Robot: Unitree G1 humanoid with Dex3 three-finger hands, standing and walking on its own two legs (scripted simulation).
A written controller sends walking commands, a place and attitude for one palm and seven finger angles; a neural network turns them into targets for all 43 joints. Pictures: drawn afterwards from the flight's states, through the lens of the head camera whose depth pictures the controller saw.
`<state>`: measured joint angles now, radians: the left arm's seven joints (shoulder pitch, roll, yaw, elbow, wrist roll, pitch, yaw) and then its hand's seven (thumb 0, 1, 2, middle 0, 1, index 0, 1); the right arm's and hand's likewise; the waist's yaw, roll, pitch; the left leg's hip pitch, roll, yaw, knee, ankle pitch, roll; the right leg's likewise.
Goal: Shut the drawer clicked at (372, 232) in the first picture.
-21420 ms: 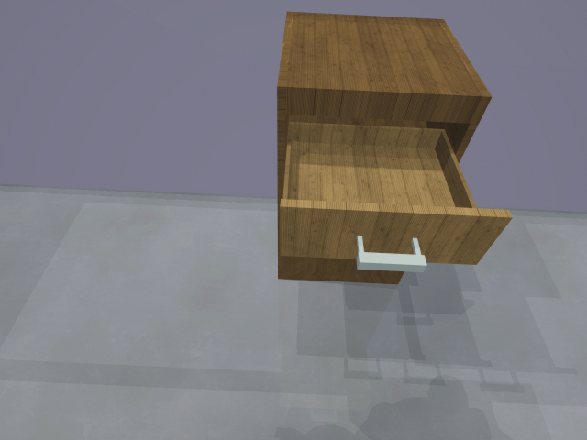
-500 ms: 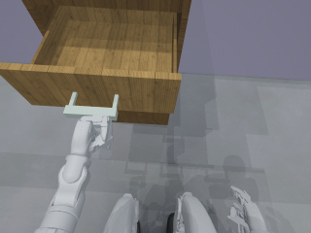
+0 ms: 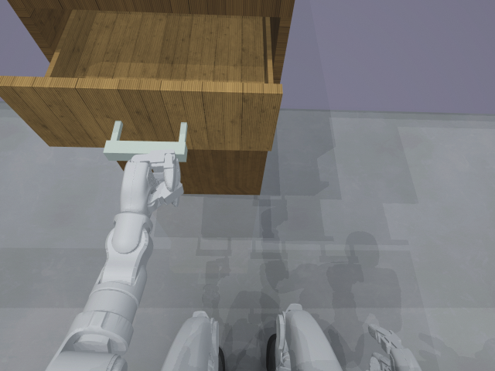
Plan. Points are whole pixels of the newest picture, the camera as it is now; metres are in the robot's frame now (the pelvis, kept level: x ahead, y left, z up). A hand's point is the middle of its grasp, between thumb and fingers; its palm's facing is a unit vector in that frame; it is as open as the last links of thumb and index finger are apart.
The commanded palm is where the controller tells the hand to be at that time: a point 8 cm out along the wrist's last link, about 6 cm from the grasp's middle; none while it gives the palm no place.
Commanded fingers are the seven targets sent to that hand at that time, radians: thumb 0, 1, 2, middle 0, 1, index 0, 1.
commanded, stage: push the drawer shut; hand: left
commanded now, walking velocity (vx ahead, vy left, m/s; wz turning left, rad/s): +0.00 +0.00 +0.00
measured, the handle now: (149, 139) +0.48 +0.16 +0.02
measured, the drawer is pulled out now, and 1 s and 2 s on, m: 0.18 0.06 0.00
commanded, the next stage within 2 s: pull the fist back off the drawer in 1.76 s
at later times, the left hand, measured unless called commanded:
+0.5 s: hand (180, 154) +0.46 +0.11 +0.02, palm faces -0.04 -1.00 -0.05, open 3.3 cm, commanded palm +0.44 +0.16 +0.02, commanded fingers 0.00 0.90 0.90 -1.40 -1.60 -1.40 -1.60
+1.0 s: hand (184, 124) +0.52 +0.10 +0.02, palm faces -0.03 -1.00 -0.05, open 3.5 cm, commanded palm +0.50 +0.16 +0.02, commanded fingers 0.00 0.90 0.90 -1.40 -1.60 -1.40 -1.60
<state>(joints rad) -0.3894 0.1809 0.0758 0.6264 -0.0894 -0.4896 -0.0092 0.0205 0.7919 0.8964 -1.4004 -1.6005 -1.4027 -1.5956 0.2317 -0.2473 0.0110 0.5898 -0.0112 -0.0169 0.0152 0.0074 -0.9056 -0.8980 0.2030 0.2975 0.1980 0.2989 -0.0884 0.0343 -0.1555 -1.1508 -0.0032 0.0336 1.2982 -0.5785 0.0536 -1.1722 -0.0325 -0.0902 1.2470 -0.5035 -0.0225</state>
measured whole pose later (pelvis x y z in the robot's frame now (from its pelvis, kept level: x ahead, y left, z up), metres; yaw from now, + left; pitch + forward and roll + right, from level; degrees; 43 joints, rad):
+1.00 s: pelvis -0.01 -0.01 -0.01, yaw -2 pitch +29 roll -3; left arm -0.93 0.38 0.32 1.18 -0.02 -0.54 -0.05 0.09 0.78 0.89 -1.40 -1.60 -1.40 -1.60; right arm 0.31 -0.26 0.03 0.63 -0.05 0.03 0.03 0.00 -0.91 -0.90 0.20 0.30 0.20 0.30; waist -0.21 0.05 -0.14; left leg -1.29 0.02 0.02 1.34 -0.57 0.05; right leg -1.30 -0.01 -0.10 1.27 -0.47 -0.03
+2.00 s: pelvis -0.03 +0.00 -0.04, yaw -3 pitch +34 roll -7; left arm -1.30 0.62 0.32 1.38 0.10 -0.42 -0.04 0.07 0.58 0.91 -1.40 -1.60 -1.40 -1.60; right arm 0.38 -0.25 0.09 0.63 -0.09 0.03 0.05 0.00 -0.91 -0.90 0.20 0.30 0.20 0.30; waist -0.33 0.05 -0.11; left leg -1.48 0.03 -0.04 1.43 -0.55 0.05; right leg -1.45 0.00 -0.16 1.29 -0.44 -0.03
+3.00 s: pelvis +0.05 +0.00 +0.06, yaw -2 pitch +22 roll -3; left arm -0.36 0.26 0.22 0.54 -0.17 -0.35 -0.08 0.01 0.90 0.90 -1.40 -1.60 -1.40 -1.60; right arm 0.33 -0.24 0.02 0.53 0.03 0.09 0.05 0.00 -0.91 -0.90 0.20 0.30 0.20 0.30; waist -0.08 0.04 -0.16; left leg -0.86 0.01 0.02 1.00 -0.53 0.05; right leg -0.88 0.02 -0.07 0.92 -0.43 -0.01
